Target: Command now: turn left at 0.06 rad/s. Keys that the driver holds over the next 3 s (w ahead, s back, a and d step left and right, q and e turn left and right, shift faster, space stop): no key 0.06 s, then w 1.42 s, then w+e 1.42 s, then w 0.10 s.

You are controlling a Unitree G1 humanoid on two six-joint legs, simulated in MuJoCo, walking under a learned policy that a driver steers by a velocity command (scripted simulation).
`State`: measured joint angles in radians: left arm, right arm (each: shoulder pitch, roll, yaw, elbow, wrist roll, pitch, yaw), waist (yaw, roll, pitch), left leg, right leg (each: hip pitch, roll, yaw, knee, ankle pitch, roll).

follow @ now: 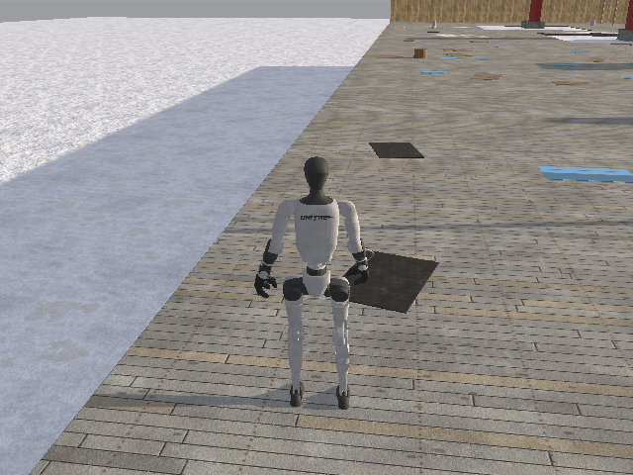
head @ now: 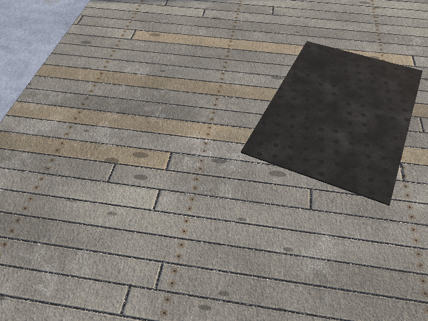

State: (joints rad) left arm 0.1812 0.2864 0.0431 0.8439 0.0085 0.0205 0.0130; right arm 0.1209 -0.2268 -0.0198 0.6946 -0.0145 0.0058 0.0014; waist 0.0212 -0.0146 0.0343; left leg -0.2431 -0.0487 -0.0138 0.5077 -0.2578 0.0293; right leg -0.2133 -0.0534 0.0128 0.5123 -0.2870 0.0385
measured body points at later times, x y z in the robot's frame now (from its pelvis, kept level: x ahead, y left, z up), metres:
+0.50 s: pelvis +0.10 +0.01 +0.01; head +0.12 +0.02 +0.46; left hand +0.26 +0.26 -0.10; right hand +0.09 -0.26 -0.11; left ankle +0.01 +0.10 -0.73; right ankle +0.13 -0.14 -0.67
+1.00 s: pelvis +0.37 -0.07 +0.01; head +0.39 -0.07 +0.46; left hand +0.41 +0.21 -0.11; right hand +0.52 -0.34 -0.10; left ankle +0.48 +0.12 -0.66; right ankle +0.36 -0.14 -0.73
